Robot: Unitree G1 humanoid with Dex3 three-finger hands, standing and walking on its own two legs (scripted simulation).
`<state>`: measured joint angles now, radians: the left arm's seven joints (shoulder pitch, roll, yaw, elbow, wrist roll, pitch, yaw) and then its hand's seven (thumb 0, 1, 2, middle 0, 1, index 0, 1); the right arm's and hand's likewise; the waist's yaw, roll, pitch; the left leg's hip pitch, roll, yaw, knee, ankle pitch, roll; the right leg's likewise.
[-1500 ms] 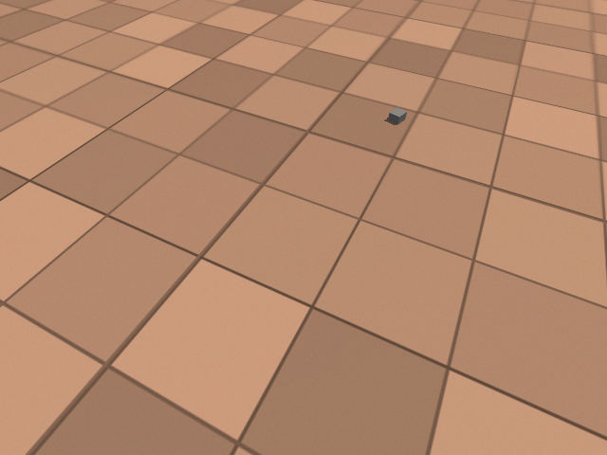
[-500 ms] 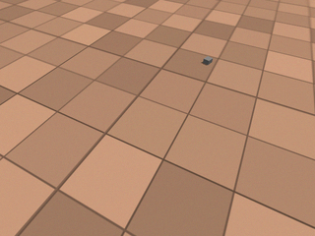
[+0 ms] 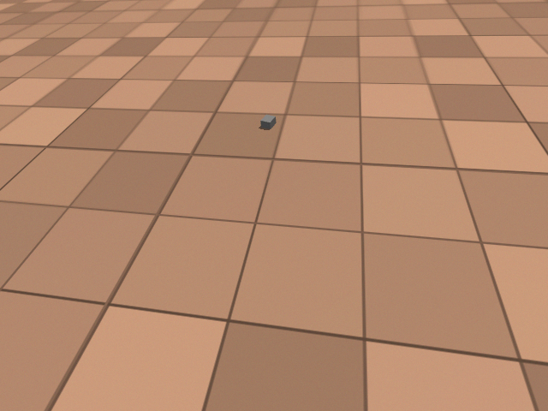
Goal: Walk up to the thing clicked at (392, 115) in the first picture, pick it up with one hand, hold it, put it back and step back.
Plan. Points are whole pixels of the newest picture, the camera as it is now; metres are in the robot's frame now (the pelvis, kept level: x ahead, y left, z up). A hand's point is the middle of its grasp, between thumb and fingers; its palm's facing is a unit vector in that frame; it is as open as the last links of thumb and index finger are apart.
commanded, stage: walk up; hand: left
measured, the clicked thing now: (268, 121) +2.05 +0.01 -0.72
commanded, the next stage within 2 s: none
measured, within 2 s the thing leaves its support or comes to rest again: neither
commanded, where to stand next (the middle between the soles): +1.58 +0.01 m, yaw -31 degrees
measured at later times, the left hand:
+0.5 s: hand (135, 316) +0.36 +0.28 -0.14, palm faces -0.22 -0.89 -0.40, open 7.4 cm
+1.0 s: hand (213, 164) +0.80 +0.16 -0.10, palm faces -0.33 -0.84 -0.43, open 7.4 cm
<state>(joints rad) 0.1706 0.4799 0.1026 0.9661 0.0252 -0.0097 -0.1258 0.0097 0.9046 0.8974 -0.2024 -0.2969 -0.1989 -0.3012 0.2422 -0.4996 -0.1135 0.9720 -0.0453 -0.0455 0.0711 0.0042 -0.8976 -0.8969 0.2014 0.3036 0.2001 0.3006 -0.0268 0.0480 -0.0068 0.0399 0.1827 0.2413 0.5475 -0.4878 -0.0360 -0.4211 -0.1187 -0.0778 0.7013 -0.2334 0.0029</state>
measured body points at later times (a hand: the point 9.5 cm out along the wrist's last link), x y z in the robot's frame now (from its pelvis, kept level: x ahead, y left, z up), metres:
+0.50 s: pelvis +0.29 +0.00 +0.00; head +0.33 +0.00 +0.45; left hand +0.38 +0.33 -0.11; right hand +0.35 -0.34 -0.10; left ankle +0.44 +0.10 -0.72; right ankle +0.09 -0.12 -0.70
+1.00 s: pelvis +0.58 -0.05 +0.00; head +0.58 -0.08 +0.44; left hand +0.82 +0.20 -0.08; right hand +0.50 -0.35 -0.14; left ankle +0.47 +0.10 -0.67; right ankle +0.63 -0.18 -0.71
